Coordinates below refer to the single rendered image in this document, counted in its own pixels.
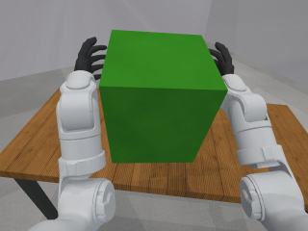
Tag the right robot upper arm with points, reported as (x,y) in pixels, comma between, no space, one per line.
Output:
(274,199)

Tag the left robot upper arm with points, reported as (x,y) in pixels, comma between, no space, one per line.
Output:
(84,205)

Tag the left robot forearm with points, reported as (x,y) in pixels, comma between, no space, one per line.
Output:
(79,129)

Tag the table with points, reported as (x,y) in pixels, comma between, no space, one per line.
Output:
(215,173)

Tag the robot right hand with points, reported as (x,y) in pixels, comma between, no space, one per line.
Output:
(224,60)

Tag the right robot forearm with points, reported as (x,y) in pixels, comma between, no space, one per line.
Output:
(250,123)

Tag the robot left hand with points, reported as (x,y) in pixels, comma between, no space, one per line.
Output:
(85,58)

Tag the carton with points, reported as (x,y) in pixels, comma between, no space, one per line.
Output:
(160,93)

